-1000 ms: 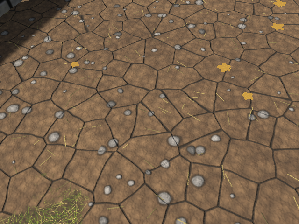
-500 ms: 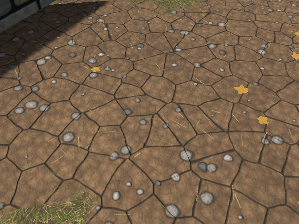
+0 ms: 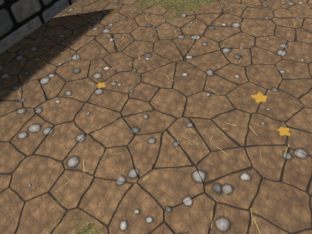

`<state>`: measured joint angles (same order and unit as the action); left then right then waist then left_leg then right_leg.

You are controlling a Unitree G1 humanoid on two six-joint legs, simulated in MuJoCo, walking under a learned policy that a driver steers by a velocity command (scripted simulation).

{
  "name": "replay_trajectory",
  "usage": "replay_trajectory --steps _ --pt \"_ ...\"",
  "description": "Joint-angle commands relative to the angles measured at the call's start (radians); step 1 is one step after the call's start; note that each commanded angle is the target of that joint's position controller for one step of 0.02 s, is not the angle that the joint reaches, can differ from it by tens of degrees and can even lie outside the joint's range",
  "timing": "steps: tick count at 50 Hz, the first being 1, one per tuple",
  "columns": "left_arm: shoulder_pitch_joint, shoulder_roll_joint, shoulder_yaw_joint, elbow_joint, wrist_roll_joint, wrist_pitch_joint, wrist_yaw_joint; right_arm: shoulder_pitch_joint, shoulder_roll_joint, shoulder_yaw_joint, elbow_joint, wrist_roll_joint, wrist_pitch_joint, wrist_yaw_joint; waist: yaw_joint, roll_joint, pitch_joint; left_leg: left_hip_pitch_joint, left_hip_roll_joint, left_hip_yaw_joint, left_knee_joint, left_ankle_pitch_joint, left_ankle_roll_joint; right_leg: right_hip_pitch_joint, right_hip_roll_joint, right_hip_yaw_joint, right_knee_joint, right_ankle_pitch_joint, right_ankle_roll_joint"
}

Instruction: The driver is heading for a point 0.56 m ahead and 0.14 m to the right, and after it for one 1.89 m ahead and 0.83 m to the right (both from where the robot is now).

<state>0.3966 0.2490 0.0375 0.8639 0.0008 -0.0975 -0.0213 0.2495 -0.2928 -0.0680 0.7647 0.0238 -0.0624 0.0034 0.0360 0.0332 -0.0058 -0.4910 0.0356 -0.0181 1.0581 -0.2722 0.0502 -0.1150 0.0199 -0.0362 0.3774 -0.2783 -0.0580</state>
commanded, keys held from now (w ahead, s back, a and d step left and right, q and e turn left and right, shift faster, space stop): w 0.30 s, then w+e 0.70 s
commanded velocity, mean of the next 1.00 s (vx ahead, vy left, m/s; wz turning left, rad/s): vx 0.48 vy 0.00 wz -0.28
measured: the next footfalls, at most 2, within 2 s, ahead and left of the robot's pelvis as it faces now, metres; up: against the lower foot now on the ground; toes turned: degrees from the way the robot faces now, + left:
left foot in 0.34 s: +0.36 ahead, +0.13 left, +0.00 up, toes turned +1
right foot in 0.88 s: +0.63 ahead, -0.15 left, +0.00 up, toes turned -19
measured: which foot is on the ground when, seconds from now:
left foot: up 0.00-0.32, down 0.34-0.88, up 0.90-1.00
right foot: down 0.00-0.34, up 0.36-0.86, down 0.88-1.00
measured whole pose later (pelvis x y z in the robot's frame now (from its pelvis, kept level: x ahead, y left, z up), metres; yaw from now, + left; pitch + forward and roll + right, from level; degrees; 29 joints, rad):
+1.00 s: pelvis +0.55 -0.06 -0.02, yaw -20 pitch +1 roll +1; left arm 0.22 0.29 0.07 0.67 -0.01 -0.05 -0.04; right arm 0.20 -0.30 -0.05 0.82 0.02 -0.11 0.01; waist 0.00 0.01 0.07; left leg -0.37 0.04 -0.02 1.22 -0.41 0.01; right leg -0.40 0.08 -0.02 0.55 -0.18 -0.10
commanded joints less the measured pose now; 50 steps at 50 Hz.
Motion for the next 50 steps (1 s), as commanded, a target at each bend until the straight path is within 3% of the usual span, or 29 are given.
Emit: replay_trajectory --steps 1,3,6,11,14,15,16,17,18,19,20,21,22,23,24,27,29,33,38,41,42,43,44,45,46,47,48,49,50 --pt "0.039 0.127 0.021 -0.04 -0.003 -0.004 0.006 -0.098 -0.043 -0.012 -0.084 -0.011 -0.019 0.016 0.013 -0.126 0.066 -0.298 0.059 -0.006 -0.048 0.121 -0.017 0.178 -0.235 0.242 -0.22 0.295 -0.118" --pt "0.051 0.141 0.023 -0.035 -0.002 0.006 0.015 -0.157 -0.021 -0.003 -0.106 -0.011 -0.017 0.018 0.021 -0.107 0.073 -0.297 0.053 0.014 -0.149 0.178 -0.042 0.16 -0.222 0.185 -0.231 0.393 -0.12" --pt "0.064 0.152 0.022 -0.028 -0.002 0.015 0.029 -0.267 0.003 0.013 -0.14 -0.005 -0.025 0.028 0.047 -0.117 0.102 -0.214 0.029 0.045 -0.354 0.311 -0.056 0.094 -0.193 0.117 -0.263 0.378 -0.106" --pt "0.109 0.166 0.029 0.002 -0.016 0.023 0.033 -0.383 -0.012 0.017 -0.181 0.004 -0.04 0.053 0.053 -0.117 0.151 -0.173 0.0 0.046 -0.517 0.34 -0.021 0.158 -0.251 0.109 -0.254 0.399 -0.117" --pt "0.086 0.195 0.042 0.003 -0.016 0.033 0.038 -0.331 -0.059 0.0 -0.175 0.0 -0.046 0.058 -0.011 -0.148 0.077 -0.06 -0.044 0.066 -0.547 0.245 0.032 0.251 -0.274 0.096 -0.123 0.755 -0.092" --pt "0.076 0.207 0.047 0.001 -0.013 0.04 0.041 -0.244 -0.09 -0.015 -0.153 -0.001 -0.043 0.051 -0.061 -0.169 0.006 0.058 -0.076 0.088 -0.543 0.215 0.057 0.265 -0.266 0.084 -0.01 0.94 -0.082" --pt "0.062 0.198 0.043 -0.005 -0.009 0.049 0.042 -0.082 -0.13 -0.037 -0.106 -0.001 -0.039 0.039 -0.147 -0.161 -0.097 0.297 -0.086 0.092 -0.568 0.249 0.09 0.192 -0.227 0.064 0.184 1.01 -0.056" --pt "0.057 0.167 0.028 -0.03 0.006 0.048 0.044 0.117 -0.187 -0.053 -0.066 -0.017 -0.034 0.023 -0.219 -0.091 -0.247 0.662 0.091 -0.102 -0.512 0.236 0.151 -0.064 -0.186 0.067 0.476 0.718 -0.031" --pt "0.22 -0.002 -0.019 -0.039 -0.001 0.031 0.029 0.17 -0.246 -0.062 -0.04 -0.026 -0.035 0.027 -0.116 0.202 -0.426 1.013 0.371 -0.618 -0.599 -0.017 0.315 -0.462 0.019 0.09 0.853 -0.198 0.028" --pt "0.134 0.127 0.012 -0.025 -0.034 0.01 0.025 0.167 -0.138 -0.038 -0.037 -0.019 -0.033 0.022 -0.175 0.132 -0.394 0.931 0.363 -0.722 -0.737 -0.17 0.28 -0.555 0.001 0.214 0.964 -0.281 0.018" --pt "0.011 0.181 0.033 -0.074 -0.064 0.002 0.024 0.083 -0.108 -0.025 -0.036 -0.016 -0.034 0.016 -0.156 0.103 -0.189 0.762 0.331 -0.543 -0.776 -0.15 0.223 -0.618 -0.047 0.184 0.97 -0.198 0.013" --pt "-0.043 0.17 0.03 -0.089 -0.058 -0.001 0.031 0.01 -0.09 -0.019 -0.035 -0.017 -0.036 0.014 -0.117 0.021 -0.095 0.598 0.297 -0.415 -0.809 -0.04 0.194 -0.586 -0.099 0.156 0.925 -0.105 0.013" --pt "-0.061 0.155 0.035 -0.088 -0.039 0.004 0.035 -0.037 -0.061 -0.013 -0.03 -0.025 -0.043 0.018 -0.082 0.001 -0.038 0.471 0.258 -0.317 -0.842 0.052 0.175 -0.543 -0.128 0.15 0.877 -0.05 0.019" --pt "-0.021 0.137 0.038 -0.077 -0.036 0.02 0.036 -0.065 -0.043 -0.009 -0.024 -0.038 -0.053 0.02 -0.04 0.038 -0.03 0.39 0.226 -0.232 -0.876 0.097 0.16 -0.469 -0.158 0.162 0.85 -0.01 0.022" --pt "0.008 0.114 0.037 -0.067 -0.037 0.036 0.036 -0.082 -0.034 -0.011 -0.014 -0.038 -0.061 0.023 -0.021 0.049 -0.022 0.338 0.211 -0.183 -0.907 0.112 0.161 -0.431 -0.168 0.16 0.835 0.0 0.027" --pt "-0.024 0.088 0.037 -0.088 -0.031 0.069 0.042 -0.092 -0.058 -0.02 0.021 -0.034 -0.079 0.023 -0.002 0.034 0.044 0.253 0.209 -0.059 -0.966 0.186 0.167 -0.475 -0.183 0.161 0.779 0.05 0.048" --pt "-0.08 0.093 0.038 -0.113 -0.024 0.067 0.042 -0.074 -0.078 -0.025 0.04 -0.038 -0.079 0.015 -0.014 0.019 0.066 0.277 0.201 0.006 -0.974 0.232 0.164 -0.542 -0.183 0.172 0.696 0.154 0.059" --pt "-0.213 0.071 0.025 -0.156 -0.022 0.046 0.012 -0.046 -0.113 -0.027 0.054 -0.034 -0.066 0.0 -0.063 -0.01 0.082 0.336 0.169 0.135 -0.966 0.313 0.131 -0.531 -0.161 0.094 0.433 0.359 0.054" --pt "-0.37 0.062 0.014 -0.247 -0.023 0.044 -0.026 0.058 -0.158 -0.039 0.09 -0.014 -0.024 -0.007 -0.124 -0.022 0.116 0.553 0.239 0.175 -0.894 0.395 0.116 -0.616 -0.137 0.023 0.277 0.289 0.019" --pt "-0.336 0.103 0.033 -0.278 -0.024 0.05 -0.039 0.036 -0.194 -0.048 0.082 -0.004 0.003 -0.015 -0.072 0.028 0.056 0.626 0.254 0.214 -0.737 0.778 0.081 -0.511 -0.064 -0.048 0.256 0.137 -0.031" --pt "-0.257 0.134 0.05 -0.268 -0.024 0.054 -0.039 0.023 -0.206 -0.052 0.075 -0.002 0.012 -0.02 -0.022 0.048 -0.001 0.624 0.245 0.228 -0.61 0.933 0.069 -0.401 -0.02 -0.075 0.258 0.09 -0.056" --pt "-0.11 0.18 0.079 -0.236 -0.027 0.056 -0.032 0.003 -0.205 -0.049 0.068 0.001 0.02 -0.024 0.065 0.039 -0.078 0.561 0.214 0.254 -0.411 0.97 0.041 -0.197 0.029 -0.087 0.203 0.125 -0.091" --pt "0.061 0.257 0.116 -0.196 -0.027 0.066 -0.012 0.012 -0.174 -0.035 0.053 -0.012 0.014 -0.028 0.14 -0.037 -0.175 0.34 0.175 0.255 -0.121 0.743 -0.003 0.116 -0.023 0.047 0.173 0.154 -0.142" --pt "0.039 0.373 0.134 -0.199 -0.033 0.063 -0.002 0.111 -0.015 0.014 -0.004 -0.047 -0.013 -0.012 0.014 -0.313 -0.245 -0.136 -0.036 0.193 0.243 -0.212 -0.069 0.457 -0.284 0.613 0.094 0.013 -0.322" --pt "0.07 0.297 0.108 -0.237 -0.02 0.046 -0.008 0.03 -0.089 0.008 -0.013 -0.016 -0.057 0.005 0.078 -0.201 -0.399 -0.256 -0.076 -0.06 0.372 -0.325 -0.058 0.545 -0.368 0.897 -0.059 -0.074 -0.382" --pt "0.038 0.237 0.091 -0.228 -0.009 0.034 -0.012 -0.073 -0.14 -0.007 -0.046 0.022 -0.078 0.015 0.095 -0.147 -0.263 -0.339 -0.023 -0.084 0.359 -0.231 -0.033 0.472 -0.338 0.746 -0.08 -0.002 -0.319" --pt "-0.021 0.212 0.083 -0.233 -0.014 0.028 -0.011 -0.093 -0.125 0.001 -0.054 0.015 -0.09 0.012 0.052 -0.075 -0.162 -0.319 0.022 -0.077 0.271 -0.142 -0.019 0.325 -0.293 0.608 -0.074 0.101 -0.282" --pt "-0.093 0.183 0.075 -0.246 -0.014 0.028 -0.009 -0.093 -0.124 -0.003 -0.042 -0.008 -0.09 0.005 0.007 -0.031 -0.1 -0.257 0.055 -0.073 0.179 -0.094 -0.024 0.183 -0.253 0.508 -0.08 0.218 -0.255" --pt "-0.135 0.157 0.064 -0.266 -0.002 0.027 -0.005 -0.072 -0.135 -0.01 -0.036 -0.018 -0.079 0.004 -0.028 -0.046 -0.081 -0.182 0.077 -0.079 0.13 -0.061 -0.031 0.089 -0.225 0.447 -0.1 0.309 -0.245"
Keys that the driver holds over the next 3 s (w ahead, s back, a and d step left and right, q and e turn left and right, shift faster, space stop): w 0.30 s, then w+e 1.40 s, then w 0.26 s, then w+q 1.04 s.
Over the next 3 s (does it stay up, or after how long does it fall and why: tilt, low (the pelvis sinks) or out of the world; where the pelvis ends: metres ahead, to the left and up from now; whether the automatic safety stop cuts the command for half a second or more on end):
stays up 1.45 -0.70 -0.01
